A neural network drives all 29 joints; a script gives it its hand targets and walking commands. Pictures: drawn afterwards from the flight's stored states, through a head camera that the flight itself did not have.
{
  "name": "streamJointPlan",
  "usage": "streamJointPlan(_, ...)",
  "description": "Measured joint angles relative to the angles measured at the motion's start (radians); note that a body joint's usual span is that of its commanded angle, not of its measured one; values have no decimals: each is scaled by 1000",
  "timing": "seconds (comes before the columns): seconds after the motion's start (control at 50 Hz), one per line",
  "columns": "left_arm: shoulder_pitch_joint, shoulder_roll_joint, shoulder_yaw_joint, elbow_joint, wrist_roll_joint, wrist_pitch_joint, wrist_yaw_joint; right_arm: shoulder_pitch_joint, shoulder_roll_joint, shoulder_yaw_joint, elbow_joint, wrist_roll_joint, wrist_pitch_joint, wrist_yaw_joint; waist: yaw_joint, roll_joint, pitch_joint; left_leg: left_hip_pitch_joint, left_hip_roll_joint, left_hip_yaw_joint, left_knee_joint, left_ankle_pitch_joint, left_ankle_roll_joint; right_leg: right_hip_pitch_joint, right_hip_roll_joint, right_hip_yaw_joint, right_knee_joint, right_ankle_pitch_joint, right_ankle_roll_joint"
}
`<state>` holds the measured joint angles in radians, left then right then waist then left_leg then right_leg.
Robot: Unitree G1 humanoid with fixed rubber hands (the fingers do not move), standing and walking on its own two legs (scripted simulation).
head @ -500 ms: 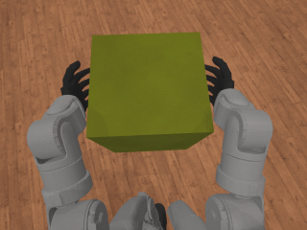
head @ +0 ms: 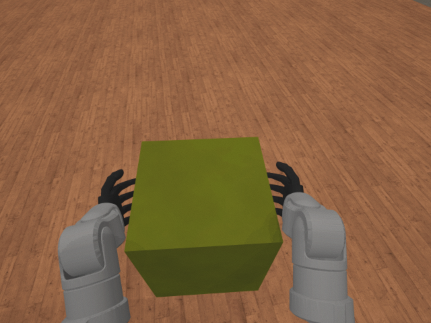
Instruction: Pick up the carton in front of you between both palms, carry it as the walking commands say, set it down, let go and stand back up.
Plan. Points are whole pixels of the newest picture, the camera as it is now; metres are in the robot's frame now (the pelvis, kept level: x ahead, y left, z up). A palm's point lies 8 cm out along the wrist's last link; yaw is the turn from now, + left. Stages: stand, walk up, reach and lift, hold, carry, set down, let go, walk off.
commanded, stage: carry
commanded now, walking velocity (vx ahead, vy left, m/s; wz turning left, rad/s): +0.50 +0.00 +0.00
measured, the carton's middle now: (204, 221) +0.32 +0.05 +0.03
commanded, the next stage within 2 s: none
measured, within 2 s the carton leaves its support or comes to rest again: neither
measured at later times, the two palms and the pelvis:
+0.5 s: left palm (171, 95) +0.68 +0.17 +0.08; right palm (279, 89) +0.70 -0.12 +0.08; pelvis +0.44 +0.01 +0.00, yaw +5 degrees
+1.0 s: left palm (169, 49) +1.01 +0.24 +0.07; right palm (250, 44) +1.03 -0.06 +0.07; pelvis +0.75 +0.08 +0.00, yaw +2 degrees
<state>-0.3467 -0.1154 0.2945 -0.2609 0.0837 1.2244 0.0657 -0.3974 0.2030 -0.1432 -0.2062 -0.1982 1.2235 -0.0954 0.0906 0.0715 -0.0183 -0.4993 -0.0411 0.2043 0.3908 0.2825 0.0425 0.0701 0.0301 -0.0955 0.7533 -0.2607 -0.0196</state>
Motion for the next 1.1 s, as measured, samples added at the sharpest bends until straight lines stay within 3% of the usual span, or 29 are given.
streamJointPlan(0.04, -3, 13, -22, 36, -16, -40, -3, 25, -17, 19, -11, -8, -23, 1, -13, -32, 15, 42, -41, 0, 73, -326, 79, -170, -7, 60, 391, -124, 15)
streamJointPlan(0.08, 21, -3, -43, 62, -9, -68, 0, 63, -30, 17, -14, -3, -33, 5, -37, -48, 28, 67, -67, 8, 99, -403, 156, -359, -23, 104, 605, -141, 12)
streamJointPlan(0.1, 49, -22, -54, 60, 4, -71, 1, 95, -40, 19, -23, 9, -29, 7, -53, -50, 28, 90, -74, 3, 93, -419, 155, -437, -41, 108, 624, -131, 12)
streamJointPlan(0.18, 155, -25, -147, 24, 30, -53, 10, 208, -65, 34, -66, 54, -9, 6, -115, -48, 27, 210, -74, -31, 24, -486, 124, -674, -110, 88, 482, -90, 31)
streamJointPlan(0.24, 197, -17, -187, 12, 39, -53, 11, 258, -71, 39, -78, 79, -19, 1, -139, -46, 13, 306, -56, -62, -39, -495, 113, -775, -124, 63, 315, -15, 46)
streamJointPlan(0.26, 208, -16, -196, 10, 42, -57, 11, 269, -73, 39, -78, 84, -26, 1, -140, -44, 3, 340, -47, -73, -59, -462, 105, -796, -120, 55, 267, 19, 49)
streamJointPlan(0.4, 263, -12, -225, -27, 49, -76, 24, 304, -75, 48, -72, 106, -66, 7, -118, -57, -74, 576, -9, -110, -142, -637, 55, -717, -33, -82, -206, 319, 12)
streamJointPlan(0.46, 262, -13, -236, -40, 40, -59, 34, 324, -77, 43, -95, 106, -61, 13, -116, -80, -95, 585, 0, -77, 95, -674, 9, -523, 1, -158, -380, 389, -17)
streamJointPlan(0.48, 249, -13, -244, -33, 39, -58, 38, 318, -78, 30, -102, 105, -56, 18, -107, -74, -104, 532, 12, -73, 263, -653, -6, -485, 5, -162, -374, 274, -68)
streamJointPlan(0.52, 212, -15, -241, -9, 42, -67, 40, 282, -81, 11, -89, 102, -56, 20, -83, -46, -109, 352, 15, -138, 658, -697, -29, -474, 16, -171, -313, 146, -114)
streamJointPlan(0.54, 203, -16, -232, -5, 41, -64, 40, 275, -76, 7, -84, 99, -55, 21, -72, -47, -113, 267, 15, -158, 795, -696, -27, -459, 15, -169, -306, 130, -111)
streamJointPlan(0.58, 205, -17, -218, -12, 36, -51, 39, 271, -72, 18, -81, 90, -45, 21, -53, -56, -122, 129, 37, -173, 892, -657, -20, -410, 14, -159, -321, 100, -101)
streamJointPlan(0.64, 216, -15, -206, -32, 29, -26, 40, 266, -73, 36, -85, 79, -19, 22, -39, -63, -132, -14, 98, -174, 772, -590, -30, -321, 6, -140, -374, 63, -80)
streamJointPlan(0.72, 211, -15, -200, -38, 24, -9, 39, 264, -73, 42, -97, 70, 1, 22, -42, -67, -140, -102, 152, -151, 459, -511, -45, -211, -16, -117, -440, 17, -54)
streamJointPlan(0.82, 190, -18, -198, -35, 26, -7, 34, 262, -72, 37, -116, 66, 6, 22, -68, -70, -117, -93, 124, -82, 194, -337, -42, -86, -57, -103, -449, -81, -3)
streamJointPlan(0.88, 186, -18, -193, -42, 32, -7, 27, 255, -72, 38, -120, 68, 6, 19, -79, -63, -100, 4, 90, -13, 31, -171, -42, -54, -82, -107, -326, -191, 33)
streamJointPlan(0.9, 184, -16, -186, -39, 33, -10, 24, 252, -71, 44, -109, 68, -1, 17, -86, -71, -100, 32, 80, 1, 22, -215, -9, -72, -100, -107, -240, -229, 46)
streamJointPlan(0.94, 164, -9, -161, -17, 33, -18, 20, 230, -68, 53, -61, 65, -30, 15, -99, -116, -77, 28, 58, 19, 76, -328, 36, -177, -117, -35, -13, -248, 66)
streamJointPlan(0.98, 169, -15, -148, -9, 38, -25, 19, 223, -67, 53, -33, 67, -44, 15, -101, -124, -51, 49, 61, 26, 66, -352, 35, -276, -91, 15, 95, -285, 65)
streamJointPlan(1.04, 196, -18, -169, -16, 43, -34, 24, 246, -69, 56, -43, 75, -46, 9, -102, -111, -26, 95, 68, 24, 15, -356, 32, -338, -75, 16, -72, -285, 54)
streamJointPlan(1.1, 214, -16, -190, -33, 41, -43, 25, 274, -73, 58, -72, 83, -55, 9, -105, -107, -15, 130, 65, 17, 21, -391, 26, -326, -84, -5, -244, -35, 41)
